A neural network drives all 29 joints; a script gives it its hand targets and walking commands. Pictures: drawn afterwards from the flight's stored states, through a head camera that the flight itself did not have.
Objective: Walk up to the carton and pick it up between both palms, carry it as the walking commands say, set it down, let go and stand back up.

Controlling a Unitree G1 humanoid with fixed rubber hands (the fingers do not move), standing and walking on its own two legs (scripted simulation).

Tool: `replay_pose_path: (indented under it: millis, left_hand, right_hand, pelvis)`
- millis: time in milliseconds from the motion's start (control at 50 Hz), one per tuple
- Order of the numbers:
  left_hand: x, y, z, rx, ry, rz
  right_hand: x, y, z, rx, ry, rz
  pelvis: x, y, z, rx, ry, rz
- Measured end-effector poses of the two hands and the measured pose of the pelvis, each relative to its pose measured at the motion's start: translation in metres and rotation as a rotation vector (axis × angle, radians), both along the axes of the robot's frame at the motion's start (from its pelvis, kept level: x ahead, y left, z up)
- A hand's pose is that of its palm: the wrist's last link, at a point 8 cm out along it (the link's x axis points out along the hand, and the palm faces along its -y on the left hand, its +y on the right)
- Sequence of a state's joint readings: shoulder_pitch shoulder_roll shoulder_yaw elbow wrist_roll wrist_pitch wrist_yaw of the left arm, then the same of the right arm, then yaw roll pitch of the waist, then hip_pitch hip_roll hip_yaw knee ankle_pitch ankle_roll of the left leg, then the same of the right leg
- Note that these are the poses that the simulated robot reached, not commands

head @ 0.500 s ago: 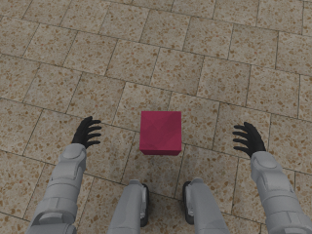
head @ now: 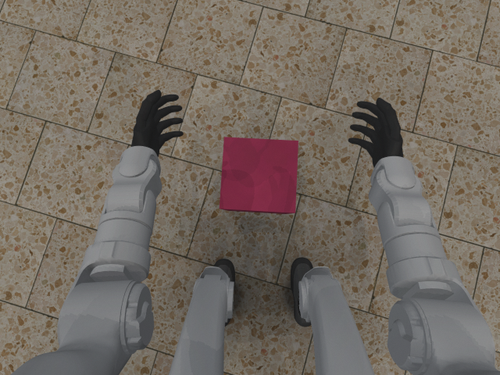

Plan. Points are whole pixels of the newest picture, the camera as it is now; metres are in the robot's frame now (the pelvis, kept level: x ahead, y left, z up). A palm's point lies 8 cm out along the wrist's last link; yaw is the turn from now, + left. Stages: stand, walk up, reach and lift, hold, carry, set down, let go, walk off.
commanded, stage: reach and lift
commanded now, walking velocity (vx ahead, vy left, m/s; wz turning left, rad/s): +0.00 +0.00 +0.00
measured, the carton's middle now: (258, 180) +0.44 +0.01 -0.53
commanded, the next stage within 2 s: none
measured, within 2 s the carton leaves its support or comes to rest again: neither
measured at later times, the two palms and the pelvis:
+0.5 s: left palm (174, 162) +0.44 +0.18 -0.24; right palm (356, 167) +0.43 -0.17 -0.24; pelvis -0.03 +0.00 -0.09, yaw -1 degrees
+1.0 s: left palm (191, 173) +0.44 +0.18 -0.40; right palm (335, 178) +0.43 -0.17 -0.40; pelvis -0.07 +0.00 -0.22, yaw -2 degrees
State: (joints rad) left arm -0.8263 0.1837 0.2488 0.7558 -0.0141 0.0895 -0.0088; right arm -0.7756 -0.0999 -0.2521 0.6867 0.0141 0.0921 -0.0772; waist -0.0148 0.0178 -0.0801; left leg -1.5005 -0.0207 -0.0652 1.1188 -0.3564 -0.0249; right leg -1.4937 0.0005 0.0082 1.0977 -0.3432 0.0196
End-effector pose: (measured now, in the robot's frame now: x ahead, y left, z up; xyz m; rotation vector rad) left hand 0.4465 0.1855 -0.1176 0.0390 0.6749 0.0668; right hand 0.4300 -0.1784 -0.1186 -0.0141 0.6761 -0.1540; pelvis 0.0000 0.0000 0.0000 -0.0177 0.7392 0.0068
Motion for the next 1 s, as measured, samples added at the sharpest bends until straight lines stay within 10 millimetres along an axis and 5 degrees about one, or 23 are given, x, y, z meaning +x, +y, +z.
replay_pose_path:
  millis: [140, 300, 520, 760, 840, 1000]
  left_hand:
    - [-0.005, -0.002, -0.012, 0.029, 0.003, 0.012]
    - [-0.004, 0.015, -0.035, 0.042, 0.001, 0.052]
    - [-0.008, -0.010, -0.127, 0.009, 0.017, 0.025]
    - [-0.009, 0.004, -0.210, 0.051, 0.020, 0.033]
    - [-0.012, -0.001, -0.252, 0.047, 0.060, 0.013]
    - [-0.007, -0.008, -0.286, 0.017, 0.053, 0.035]
  right_hand:
    - [0.003, -0.002, -0.006, -0.005, -0.033, -0.013]
    - [-0.004, -0.004, -0.042, 0.005, 0.011, -0.014]
    - [-0.002, 0.005, -0.125, 0.014, 0.004, -0.015]
    - [-0.004, 0.007, -0.215, 0.026, -0.005, -0.009]
    - [-0.002, 0.012, -0.248, -0.009, 0.008, 0.024]
    - [-0.003, 0.004, -0.278, -0.055, 0.071, 0.011]
  pelvis:
    - [0.005, 0.002, -0.004, 0.006, 0.041, -0.013]
    - [-0.006, 0.002, -0.028, 0.013, 0.073, -0.016]
    - [-0.031, 0.000, -0.099, -0.004, 0.096, -0.008]
    - [-0.061, 0.001, -0.152, -0.003, -0.110, -0.016]
    - [-0.071, 0.004, -0.172, -0.002, -0.200, -0.013]
    - [-0.074, 0.005, -0.218, -0.012, -0.234, -0.020]
